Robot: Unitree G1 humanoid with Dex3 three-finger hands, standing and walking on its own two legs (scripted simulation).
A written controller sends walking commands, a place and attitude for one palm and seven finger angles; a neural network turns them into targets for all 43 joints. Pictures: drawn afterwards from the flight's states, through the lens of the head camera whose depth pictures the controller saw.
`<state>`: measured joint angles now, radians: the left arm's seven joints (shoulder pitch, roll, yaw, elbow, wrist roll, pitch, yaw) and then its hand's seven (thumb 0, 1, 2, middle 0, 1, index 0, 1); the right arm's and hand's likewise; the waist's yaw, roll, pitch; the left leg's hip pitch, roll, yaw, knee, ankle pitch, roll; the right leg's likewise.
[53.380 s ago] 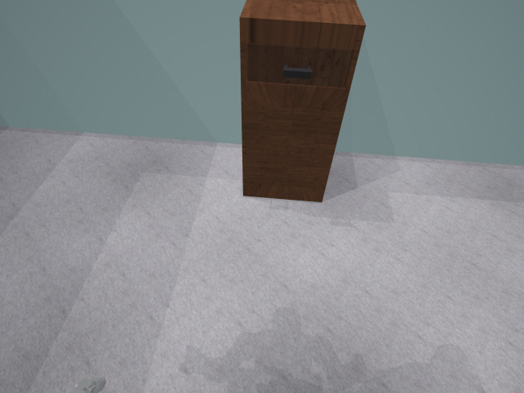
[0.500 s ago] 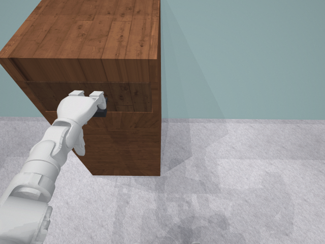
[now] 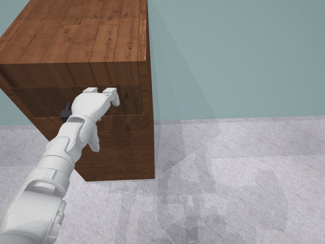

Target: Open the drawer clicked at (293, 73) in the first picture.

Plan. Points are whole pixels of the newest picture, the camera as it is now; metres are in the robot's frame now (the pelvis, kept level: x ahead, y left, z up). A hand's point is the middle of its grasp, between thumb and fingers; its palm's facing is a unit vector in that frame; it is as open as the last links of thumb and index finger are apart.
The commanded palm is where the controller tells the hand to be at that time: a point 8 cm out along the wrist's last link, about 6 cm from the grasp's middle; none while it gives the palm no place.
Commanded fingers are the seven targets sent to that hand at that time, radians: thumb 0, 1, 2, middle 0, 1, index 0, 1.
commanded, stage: move the hooked fingers above the handle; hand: left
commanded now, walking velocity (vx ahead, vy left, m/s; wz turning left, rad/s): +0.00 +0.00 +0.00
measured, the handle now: (80, 110) +0.51 +0.25 -0.01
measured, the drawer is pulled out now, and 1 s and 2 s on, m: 0.00 0.00 0.00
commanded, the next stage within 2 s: lower the fingers behind the handle in 0.38 s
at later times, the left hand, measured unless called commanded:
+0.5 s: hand (105, 111) +0.45 +0.15 +0.05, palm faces +0.01 -0.12 -0.99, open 13.8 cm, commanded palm +0.43 +0.23 +0.10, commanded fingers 0.00 -0.50 0.30 -0.30 -1.20 -0.30 -1.20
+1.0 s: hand (89, 122) +0.44 +0.21 +0.01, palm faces -0.09 -0.07 -0.99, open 13.8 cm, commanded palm +0.43 +0.23 +0.06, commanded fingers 0.00 -0.50 0.30 -0.30 -1.20 -0.30 -1.20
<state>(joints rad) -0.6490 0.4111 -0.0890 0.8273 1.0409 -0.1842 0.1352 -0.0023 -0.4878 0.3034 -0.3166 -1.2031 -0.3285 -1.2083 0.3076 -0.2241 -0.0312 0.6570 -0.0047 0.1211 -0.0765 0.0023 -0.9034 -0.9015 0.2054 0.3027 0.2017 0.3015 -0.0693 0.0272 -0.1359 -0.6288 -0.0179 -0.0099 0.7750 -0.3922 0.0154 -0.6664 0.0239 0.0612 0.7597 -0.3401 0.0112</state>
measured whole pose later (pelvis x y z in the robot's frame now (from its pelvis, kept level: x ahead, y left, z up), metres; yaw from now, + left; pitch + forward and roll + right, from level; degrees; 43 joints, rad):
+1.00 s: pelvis -0.01 +0.00 -0.01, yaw +1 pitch +17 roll -1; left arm -0.71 0.47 -0.10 0.92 1.08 -0.23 0.24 0.00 -0.49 0.30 -0.32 -1.21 -0.32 -1.20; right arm 0.33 -0.27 -0.07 0.72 -0.01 0.07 -0.08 0.00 -0.90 -0.90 0.20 0.30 0.20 0.30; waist -0.07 0.01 -0.15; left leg -0.75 -0.02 -0.04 0.86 -0.41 0.01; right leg -0.77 0.02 0.03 0.82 -0.36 0.01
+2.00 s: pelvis -0.03 +0.00 -0.03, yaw +0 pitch +20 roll -1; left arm -0.84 0.48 -0.07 1.11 1.09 0.03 0.33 0.00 -0.49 0.30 -0.32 -1.20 -0.22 -1.26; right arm 0.30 -0.24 -0.01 0.68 0.00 0.10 -0.05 0.00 -0.90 -0.90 0.20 0.30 0.20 0.30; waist -0.11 0.03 -0.16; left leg -0.89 -0.01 -0.01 0.96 -0.42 0.02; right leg -0.91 0.03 0.05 0.92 -0.36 0.02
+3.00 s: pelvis +0.01 +0.00 +0.00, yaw +1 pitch +15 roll -1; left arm -0.66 0.46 -0.08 0.90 1.07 -0.05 0.27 0.00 -0.49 0.30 -0.32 -1.20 -0.32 -1.20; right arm 0.28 -0.25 -0.05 0.68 0.01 0.11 -0.04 0.00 -0.90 -0.90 0.20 0.30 0.20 0.30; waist -0.05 0.04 -0.13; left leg -0.61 -0.02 -0.02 0.75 -0.39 0.02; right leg -0.64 0.02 0.05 0.72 -0.34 0.01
